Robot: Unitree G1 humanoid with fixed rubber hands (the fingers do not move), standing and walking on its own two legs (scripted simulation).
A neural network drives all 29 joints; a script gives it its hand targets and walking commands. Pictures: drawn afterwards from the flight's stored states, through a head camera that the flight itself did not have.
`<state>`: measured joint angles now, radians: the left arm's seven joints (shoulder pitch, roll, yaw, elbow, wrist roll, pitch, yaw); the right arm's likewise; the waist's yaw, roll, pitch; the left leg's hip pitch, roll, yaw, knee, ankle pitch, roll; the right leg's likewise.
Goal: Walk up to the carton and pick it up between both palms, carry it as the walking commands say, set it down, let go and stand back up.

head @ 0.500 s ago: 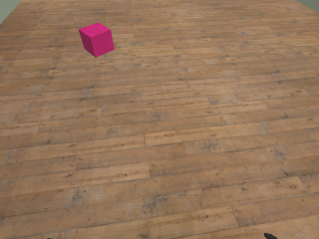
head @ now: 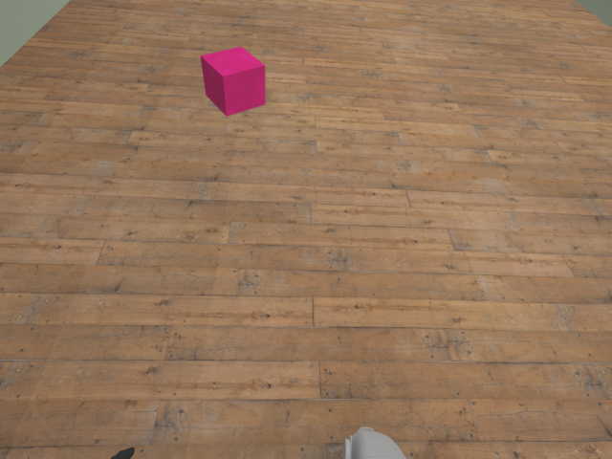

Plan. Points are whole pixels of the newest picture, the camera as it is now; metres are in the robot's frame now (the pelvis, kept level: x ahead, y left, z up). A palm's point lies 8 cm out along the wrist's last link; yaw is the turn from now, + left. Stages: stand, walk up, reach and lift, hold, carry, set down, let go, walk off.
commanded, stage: walk up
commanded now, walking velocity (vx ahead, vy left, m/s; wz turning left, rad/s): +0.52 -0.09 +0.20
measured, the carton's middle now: (234, 81) +2.17 +0.27 -0.66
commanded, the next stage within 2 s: none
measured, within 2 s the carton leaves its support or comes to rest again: neither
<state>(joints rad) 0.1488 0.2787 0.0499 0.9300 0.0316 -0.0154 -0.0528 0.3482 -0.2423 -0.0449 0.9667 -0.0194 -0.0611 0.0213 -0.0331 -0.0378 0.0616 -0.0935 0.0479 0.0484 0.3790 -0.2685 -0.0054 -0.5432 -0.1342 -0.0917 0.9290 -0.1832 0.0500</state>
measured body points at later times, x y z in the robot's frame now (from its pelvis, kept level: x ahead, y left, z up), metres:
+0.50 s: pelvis +0.27 -0.05 +0.00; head +0.30 -0.08 +0.45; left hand +0.20 +0.21 -0.12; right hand +0.39 -0.30 -0.15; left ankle +0.32 +0.13 -0.65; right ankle +0.25 -0.15 -0.75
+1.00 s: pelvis +0.51 +0.06 +0.01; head +0.53 +0.09 +0.45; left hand +0.58 +0.31 -0.16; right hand +0.50 -0.21 -0.12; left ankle +0.48 +0.14 -0.75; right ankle +0.58 -0.11 -0.66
